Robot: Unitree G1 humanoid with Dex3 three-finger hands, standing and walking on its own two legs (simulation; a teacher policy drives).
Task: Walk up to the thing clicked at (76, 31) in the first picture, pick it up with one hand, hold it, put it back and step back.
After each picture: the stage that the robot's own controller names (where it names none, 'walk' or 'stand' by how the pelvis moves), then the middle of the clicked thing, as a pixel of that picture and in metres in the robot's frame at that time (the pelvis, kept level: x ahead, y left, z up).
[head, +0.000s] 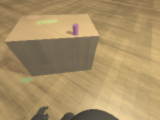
stand; (75, 29) +0.91 +0.21 +0.01
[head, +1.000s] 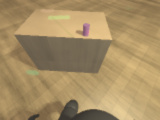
walk; (86, 30) +0.83 +0.14 +0.02
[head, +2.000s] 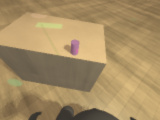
walk; (74, 47) +0.55 +0.16 +0.04
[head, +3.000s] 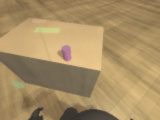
stand; (66, 53) +0.48 +0.21 +0.04
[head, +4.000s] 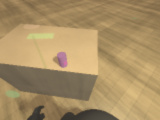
stand; (62, 60) +0.44 +0.23 +0.02
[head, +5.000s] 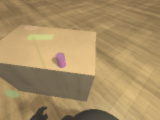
stand; (61, 60) +0.45 +0.24 +0.01
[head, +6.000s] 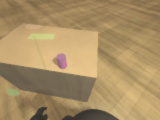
stand; (62, 61) +0.43 +0.23 +0.01
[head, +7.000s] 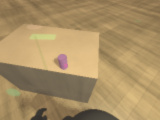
stand; (63, 62) +0.43 +0.22 +0.01
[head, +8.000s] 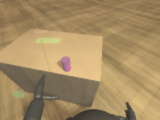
rise first; (66, 64) +0.42 +0.22 +0.01
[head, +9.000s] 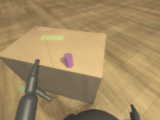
go down; (68, 60) +0.45 +0.21 +0.01
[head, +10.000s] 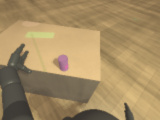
go down; (63, 63) +0.41 +0.19 +0.02
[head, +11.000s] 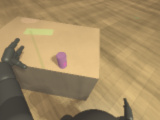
approach; (62, 60) +0.42 +0.20 +0.03
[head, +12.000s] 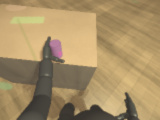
close; (56, 49) +0.46 +0.21 +0.07
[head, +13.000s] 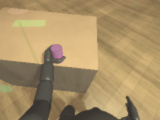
lift; (57, 54) +0.43 +0.20 +0.07
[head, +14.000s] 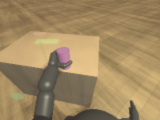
lift; (64, 58) +0.33 +0.16 +0.20
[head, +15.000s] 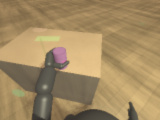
hold; (60, 58) +0.32 +0.19 +0.18
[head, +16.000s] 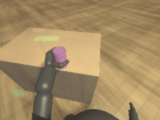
hold; (60, 58) +0.33 +0.19 +0.18
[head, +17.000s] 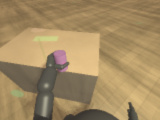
hold; (61, 61) +0.33 +0.19 +0.15
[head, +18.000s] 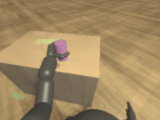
crouch; (61, 51) +0.37 +0.19 +0.21
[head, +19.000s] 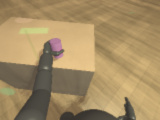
lower; (57, 48) +0.45 +0.21 +0.12
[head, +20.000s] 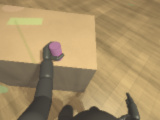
lower; (56, 52) +0.44 +0.21 +0.07
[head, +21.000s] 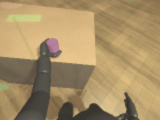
lower; (53, 48) +0.46 +0.22 +0.07
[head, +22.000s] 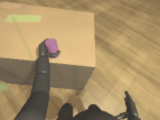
lower; (52, 49) +0.46 +0.22 +0.07
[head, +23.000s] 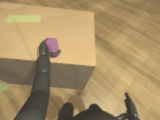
rest; (53, 48) +0.46 +0.22 +0.07
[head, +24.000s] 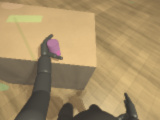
withdraw; (54, 49) +0.46 +0.22 +0.07
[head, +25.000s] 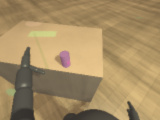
sink last; (65, 59) +0.43 +0.20 +0.05
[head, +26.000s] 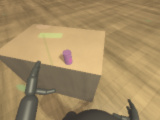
stand; (67, 57) +0.47 +0.22 +0.03
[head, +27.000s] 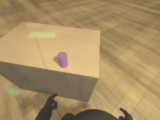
stand; (63, 60) +0.43 +0.22 +0.02
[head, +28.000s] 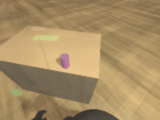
stand; (65, 61) +0.45 +0.22 +0.01
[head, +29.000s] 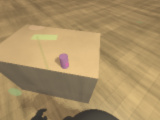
stand; (64, 61) +0.44 +0.22 +0.01
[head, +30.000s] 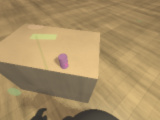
stand; (63, 61) +0.44 +0.22 +0.01
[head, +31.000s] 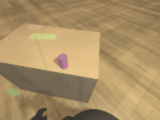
stand; (63, 61) +0.43 +0.22 +0.01
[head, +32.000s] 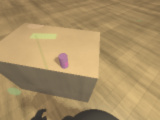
stand; (63, 61) +0.44 +0.22 +0.01
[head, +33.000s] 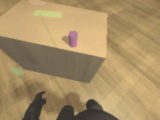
walk; (73, 39) +0.58 +0.15 +0.02
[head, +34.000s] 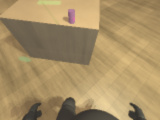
walk; (71, 16) +0.87 +0.28 +0.04
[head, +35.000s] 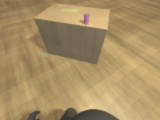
stand; (86, 19) +1.12 +0.15 +0.03
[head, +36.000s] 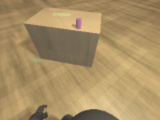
stand; (78, 23) +1.06 +0.20 +0.01
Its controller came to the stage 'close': yes
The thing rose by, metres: 0.24
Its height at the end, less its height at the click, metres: +0.00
